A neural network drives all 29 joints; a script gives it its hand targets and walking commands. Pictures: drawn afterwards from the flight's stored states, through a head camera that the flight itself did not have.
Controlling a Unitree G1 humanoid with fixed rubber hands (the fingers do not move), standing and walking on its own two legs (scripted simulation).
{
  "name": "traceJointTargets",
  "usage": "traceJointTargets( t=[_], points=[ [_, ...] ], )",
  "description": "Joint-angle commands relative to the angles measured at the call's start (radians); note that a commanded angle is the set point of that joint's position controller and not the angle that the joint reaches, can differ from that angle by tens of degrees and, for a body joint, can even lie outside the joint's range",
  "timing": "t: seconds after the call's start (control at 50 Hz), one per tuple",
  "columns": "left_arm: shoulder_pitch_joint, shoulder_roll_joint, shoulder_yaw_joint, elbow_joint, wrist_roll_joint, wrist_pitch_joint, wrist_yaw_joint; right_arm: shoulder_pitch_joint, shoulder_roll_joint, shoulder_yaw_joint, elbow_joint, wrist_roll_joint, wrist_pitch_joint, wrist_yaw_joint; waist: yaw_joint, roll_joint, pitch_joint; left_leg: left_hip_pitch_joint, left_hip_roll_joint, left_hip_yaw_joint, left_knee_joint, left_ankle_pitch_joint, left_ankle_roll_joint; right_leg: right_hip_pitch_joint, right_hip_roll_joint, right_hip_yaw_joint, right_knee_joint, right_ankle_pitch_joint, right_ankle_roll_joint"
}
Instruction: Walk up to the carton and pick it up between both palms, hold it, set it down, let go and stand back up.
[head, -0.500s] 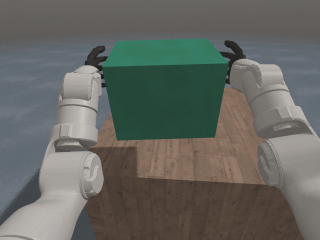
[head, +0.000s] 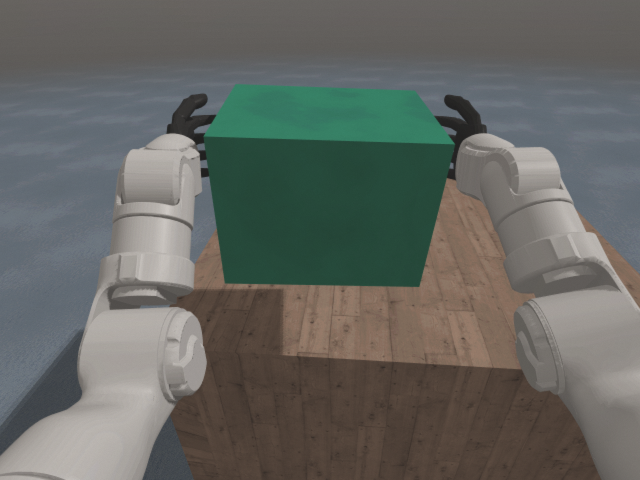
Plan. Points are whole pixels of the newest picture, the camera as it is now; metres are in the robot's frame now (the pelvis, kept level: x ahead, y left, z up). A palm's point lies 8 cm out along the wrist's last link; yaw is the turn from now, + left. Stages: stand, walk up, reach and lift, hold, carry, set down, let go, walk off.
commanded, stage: hold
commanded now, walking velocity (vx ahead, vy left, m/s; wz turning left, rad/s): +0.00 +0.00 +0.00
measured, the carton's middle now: (324, 182) +0.39 +0.00 +0.27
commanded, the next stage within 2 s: none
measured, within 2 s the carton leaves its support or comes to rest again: neither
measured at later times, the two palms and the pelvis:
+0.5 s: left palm (191, 159) +0.37 +0.15 +0.31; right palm (473, 142) +0.37 -0.17 +0.33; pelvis +0.00 +0.00 +0.00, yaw +0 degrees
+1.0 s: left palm (171, 151) +0.35 +0.17 +0.33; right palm (473, 142) +0.34 -0.16 +0.33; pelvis -0.01 +0.00 +0.00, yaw +0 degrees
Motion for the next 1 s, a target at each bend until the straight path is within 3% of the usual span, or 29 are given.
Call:
traceJointTargets(
  t=[0.0,0.02,0.06,0.08,0.1,0.12,0.16,0.22,0.24,0.32,0.34,0.36,0.38,0.44,0.46,0.5,0.54,0.58,0.6,0.66,0.68,0.74,0.78,0.84,0.88,0.9,0.92,0.94,0.98],
  points=[
    [-0.827,-0.714,-0.272,-0.236,-0.213,-0.072,-0.162,-0.929,0.678,0.085,-0.386,0.194,-0.057,0.149,-0.017,0.046,-0.317,-0.060,-0.050,-0.021,-0.055,0.123,-0.041,0.127,0.082,0.046,-0.025,0.088,-0.010],
    [-0.832,-0.690,-0.241,-0.214,-0.187,-0.074,-0.161,-0.900,0.686,0.065,-0.308,0.174,-0.050,0.162,-0.002,0.044,-0.259,-0.097,-0.048,-0.019,-0.072,0.075,-0.038,0.117,0.078,0.046,-0.031,0.044,-0.014],
    [-0.891,-0.699,-0.257,-0.178,-0.216,-0.091,-0.160,-0.935,0.691,0.031,-0.278,0.142,-0.063,0.177,-0.026,0.033,-0.258,-0.139,-0.035,-0.028,-0.095,-0.038,-0.029,0.095,0.079,0.047,-0.027,-0.011,-0.012],
    [-0.877,-0.697,-0.222,-0.090,-0.194,-0.087,-0.162,-0.985,0.693,0.035,-0.259,0.125,-0.068,0.191,0.008,0.023,-0.211,-0.162,-0.032,-0.021,-0.114,-0.080,-0.011,0.074,0.074,0.045,-0.031,-0.043,-0.012],
    [-0.873,-0.684,-0.203,-0.053,-0.181,-0.090,-0.167,-0.980,0.686,0.015,-0.228,0.107,-0.071,0.199,0.011,0.023,-0.191,-0.187,-0.032,-0.018,-0.126,-0.125,-0.007,0.071,0.077,0.044,-0.028,-0.071,-0.013],
    [-0.871,-0.690,-0.198,-0.042,-0.173,-0.094,-0.176,-0.928,0.670,-0.019,-0.164,0.084,-0.067,0.203,-0.010,0.030,-0.170,-0.208,-0.025,-0.027,-0.144,-0.167,-0.012,0.085,0.078,0.043,-0.019,-0.082,-0.013],
    [-0.879,-0.667,-0.183,-0.042,-0.169,-0.104,-0.175,-0.947,0.684,-0.021,-0.155,0.070,-0.074,0.214,0.003,0.022,-0.181,-0.239,-0.019,-0.033,-0.162,-0.220,0.000,0.110,0.081,0.041,-0.001,-0.099,-0.012],
    [-0.948,-0.648,-0.192,-0.095,-0.182,-0.129,-0.175,-0.914,0.666,-0.031,-0.104,0.062,-0.080,0.220,-0.028,0.059,-0.214,-0.286,-0.002,-0.044,-0.172,-0.252,0.014,0.169,0.094,0.036,0.027,-0.053,-0.008],
    [-0.937,-0.621,-0.168,-0.092,-0.170,-0.130,-0.174,-0.895,0.687,-0.022,-0.095,0.057,-0.079,0.225,-0.001,0.044,-0.218,-0.275,-0.005,-0.033,-0.172,-0.223,0.017,0.171,0.091,0.038,0.022,-0.047,-0.009],
    [-0.875,-0.617,-0.177,-0.122,-0.173,-0.125,-0.175,-0.889,0.694,0.021,-0.141,0.071,-0.085,0.217,0.000,-0.002,-0.284,-0.191,-0.036,-0.021,-0.126,-0.094,0.003,0.175,0.069,0.057,-0.007,0.002,-0.002],
    [-0.884,-0.612,-0.182,-0.122,-0.174,-0.127,-0.174,-0.890,0.690,0.020,-0.129,0.081,-0.084,0.216,0.009,0.009,-0.268,-0.202,-0.035,-0.018,-0.126,-0.109,0.001,0.151,0.069,0.054,-0.010,-0.026,-0.002],
    [-0.899,-0.601,-0.166,-0.094,-0.183,-0.127,-0.179,-0.919,0.688,0.031,-0.144,0.076,-0.085,0.211,0.004,-0.024,-0.253,-0.189,-0.039,-0.013,-0.121,-0.101,0.010,0.145,0.067,0.052,-0.021,-0.030,0.003],
    [-0.889,-0.612,-0.187,-0.119,-0.179,-0.123,-0.178,-0.895,0.694,0.031,-0.141,0.091,-0.086,0.212,0.009,0.002,-0.269,-0.180,-0.040,-0.015,-0.113,-0.074,0.002,0.139,0.068,0.055,-0.015,-0.009,-0.003],
    [-0.833,-0.625,-0.213,-0.183,-0.182,-0.111,-0.172,-0.892,0.710,0.074,-0.218,0.119,-0.082,0.187,0.002,-0.005,-0.353,-0.095,-0.049,-0.009,-0.077,0.079,-0.014,0.187,0.060,0.057,-0.022,0.105,0.004],
    [-0.829,-0.613,-0.217,-0.224,-0.202,-0.113,-0.169,-0.901,0.722,0.107,-0.277,0.144,-0.080,0.182,0.016,-0.023,-0.394,-0.082,-0.058,-0.002,-0.066,0.095,-0.008,0.186,0.060,0.055,-0.018,0.106,0.010],
    [-0.833,-0.618,-0.243,-0.311,-0.212,-0.113,-0.157,-0.890,0.731,0.141,-0.314,0.184,-0.078,0.177,0.019,0.005,-0.464,-0.044,-0.063,-0.001,-0.037,0.199,-0.015,0.223,0.070,0.054,-0.007,0.192,0.011],
    [-0.802,-0.630,-0.264,-0.341,-0.233,-0.107,-0.149,-0.894,0.724,0.169,-0.402,0.209,-0.073,0.156,0.001,-0.023,-0.494,-0.022,-0.069,-0.016,-0.019,0.244,-0.012,0.248,0.075,0.059,-0.003,0.253,0.016],
    [-0.828,-0.607,-0.258,-0.374,-0.236,-0.103,-0.147,-0.900,0.756,0.192,-0.449,0.233,-0.069,0.145,0.019,-0.027,-0.529,-0.007,-0.082,-0.009,0.004,0.305,-0.009,0.261,0.067,0.052,0.017,0.339,0.036],
    [-0.804,-0.623,-0.271,-0.413,-0.241,-0.098,-0.147,-0.872,0.750,0.208,-0.475,0.250,-0.063,0.140,0.006,-0.033,-0.550,0.012,-0.082,-0.009,0.013,0.344,-0.017,0.293,0.075,0.053,0.023,0.386,0.035],
    [-0.769,-0.661,-0.325,-0.464,-0.260,-0.080,-0.139,-0.860,0.717,0.211,-0.567,0.290,-0.062,0.121,-0.010,0.034,-0.602,0.059,-0.081,-0.018,0.047,0.454,-0.044,0.308,0.080,0.060,0.037,0.505,0.025],
    [-0.763,-0.667,-0.331,-0.467,-0.257,-0.073,-0.141,-0.862,0.702,0.210,-0.598,0.287,-0.058,0.115,-0.015,0.022,-0.561,0.056,-0.082,-0.023,0.051,0.449,-0.048,0.297,0.080,0.057,0.039,0.507,0.031],
    [-0.756,-0.684,-0.350,-0.457,-0.261,-0.061,-0.145,-0.886,0.684,0.193,-0.621,0.271,-0.054,0.117,-0.017,0.044,-0.519,0.046,-0.072,-0.019,0.039,0.405,-0.050,0.252,0.088,0.042,0.020,0.394,0.021],
    [-0.755,-0.705,-0.329,-0.371,-0.254,-0.056,-0.145,-0.915,0.687,0.173,-0.610,0.242,-0.050,0.121,-0.024,0.009,-0.455,0.031,-0.065,-0.024,0.018,0.346,-0.037,0.203,0.090,0.039,-0.002,0.316,0.016],
    [-0.731,-0.694,-0.256,-0.228,-0.174,-0.045,-0.161,-0.907,0.679,0.114,-0.451,0.193,-0.040,0.138,-0.005,0.005,-0.285,-0.041,-0.057,-0.015,-0.041,0.185,-0.030,0.148,0.079,0.038,-0.034,0.147,0.008],
    [-0.805,-0.709,-0.253,-0.152,-0.186,-0.054,-0.178,-0.913,0.651,0.037,-0.328,0.142,-0.044,0.155,-0.042,0.035,-0.221,-0.091,-0.036,-0.023,-0.088,0.027,-0.035,0.106,0.072,0.042,-0.042,0.023,-0.007],
    [-0.773,-0.683,-0.211,-0.102,-0.159,-0.056,-0.181,-0.929,0.667,0.033,-0.301,0.124,-0.046,0.170,-0.004,0.018,-0.181,-0.142,-0.034,-0.019,-0.109,-0.040,-0.021,0.105,0.077,0.038,-0.038,-0.028,-0.010],
    [-0.822,-0.685,-0.211,-0.080,-0.159,-0.063,-0.186,-0.920,0.652,0.007,-0.215,0.102,-0.044,0.183,-0.017,0.038,-0.162,-0.179,-0.021,-0.034,-0.137,-0.131,-0.015,0.095,0.077,0.046,-0.035,-0.074,-0.019],
    [-0.825,-0.673,-0.192,-0.044,-0.149,-0.071,-0.190,-0.933,0.656,-0.018,-0.203,0.080,-0.052,0.194,-0.006,0.023,-0.148,-0.210,-0.022,-0.024,-0.154,-0.176,-0.012,0.108,0.081,0.036,-0.026,-0.097,-0.017],
    [-0.833,-0.670,-0.209,-0.068,-0.152,-0.085,-0.192,-0.887,0.662,-0.015,-0.159,0.064,-0.055,0.206,-0.021,0.037,-0.173,-0.219,-0.016,-0.035,-0.156,-0.191,-0.012,0.129,0.076,0.053,-0.014,-0.074,-0.023]
  ],
)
